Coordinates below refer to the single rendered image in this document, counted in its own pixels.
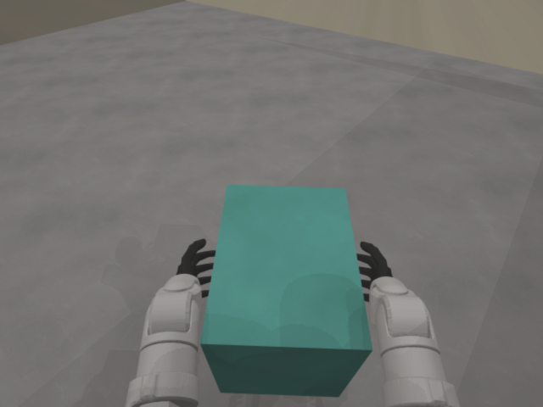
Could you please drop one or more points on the robot left forearm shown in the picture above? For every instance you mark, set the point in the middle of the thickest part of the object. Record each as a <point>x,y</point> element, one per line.
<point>166,372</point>

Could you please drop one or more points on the robot left hand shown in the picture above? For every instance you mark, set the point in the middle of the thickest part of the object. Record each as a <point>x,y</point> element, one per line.
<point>190,259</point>

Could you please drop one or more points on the robot right forearm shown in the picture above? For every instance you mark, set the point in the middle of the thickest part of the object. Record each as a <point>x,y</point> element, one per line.
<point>413,371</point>

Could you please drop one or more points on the carton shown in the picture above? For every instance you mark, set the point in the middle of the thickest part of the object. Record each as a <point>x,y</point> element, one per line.
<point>285,313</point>

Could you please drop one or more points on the robot right hand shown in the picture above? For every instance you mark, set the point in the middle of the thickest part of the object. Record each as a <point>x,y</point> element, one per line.
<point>377,263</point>

